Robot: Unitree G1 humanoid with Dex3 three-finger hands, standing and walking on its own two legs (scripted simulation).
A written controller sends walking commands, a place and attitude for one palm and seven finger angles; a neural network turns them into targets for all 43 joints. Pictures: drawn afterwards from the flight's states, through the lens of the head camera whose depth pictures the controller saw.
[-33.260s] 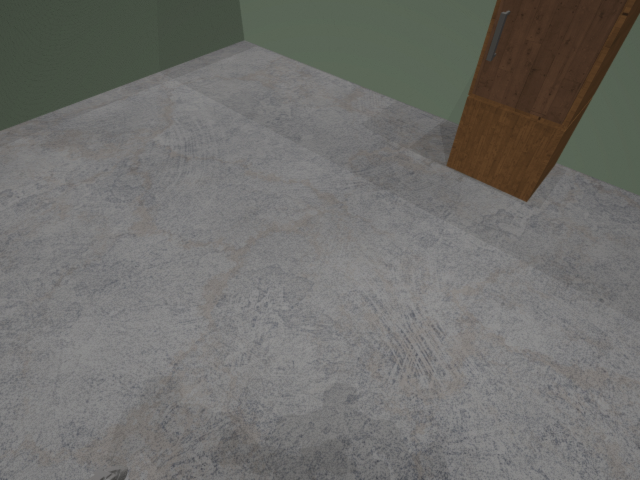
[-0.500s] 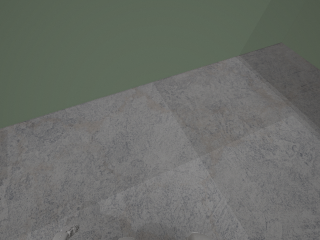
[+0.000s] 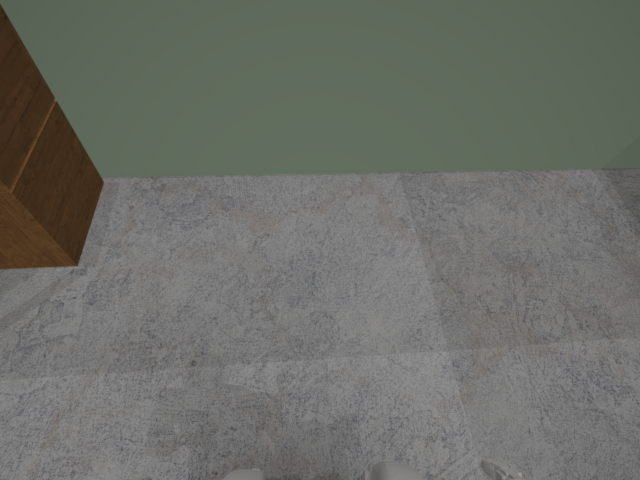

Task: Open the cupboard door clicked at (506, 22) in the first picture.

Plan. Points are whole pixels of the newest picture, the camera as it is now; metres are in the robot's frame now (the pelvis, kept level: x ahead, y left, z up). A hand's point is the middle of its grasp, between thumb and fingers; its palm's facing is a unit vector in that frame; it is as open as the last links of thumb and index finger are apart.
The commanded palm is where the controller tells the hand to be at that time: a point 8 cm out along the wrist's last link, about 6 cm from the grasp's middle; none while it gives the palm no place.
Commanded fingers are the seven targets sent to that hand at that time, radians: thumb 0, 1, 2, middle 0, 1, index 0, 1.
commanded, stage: turn to face it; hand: left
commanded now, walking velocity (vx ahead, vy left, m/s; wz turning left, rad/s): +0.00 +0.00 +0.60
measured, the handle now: out of the picture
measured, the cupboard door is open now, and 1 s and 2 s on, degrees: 45 45 45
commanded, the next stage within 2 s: take the last steps up to it in 1.42 s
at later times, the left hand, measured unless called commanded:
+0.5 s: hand out of the picture +0.03 +0.17 -0.16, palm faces +0.31 -0.92 -0.23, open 7.4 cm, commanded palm none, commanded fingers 0.00 0.90 0.90 -0.20 -0.30 -0.20 -0.30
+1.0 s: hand out of the picture +0.02 +0.15 -0.14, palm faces +0.56 -0.77 -0.29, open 7.4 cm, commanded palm none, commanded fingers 0.00 0.90 0.90 -0.20 -0.30 -0.20 -0.30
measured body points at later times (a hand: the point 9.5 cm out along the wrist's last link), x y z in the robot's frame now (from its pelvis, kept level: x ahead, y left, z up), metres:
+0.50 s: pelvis +0.02 -0.04 +0.01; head +0.07 -0.02 +0.45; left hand +0.01 +0.22 -0.14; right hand +0.20 -0.26 -0.13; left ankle -0.01 +0.07 -0.71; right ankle +0.02 -0.16 -0.73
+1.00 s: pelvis +0.06 -0.07 +0.01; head +0.11 -0.06 +0.45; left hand -0.01 +0.19 -0.12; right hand +0.28 -0.24 -0.15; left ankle -0.03 +0.03 -0.66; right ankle +0.12 -0.17 -0.73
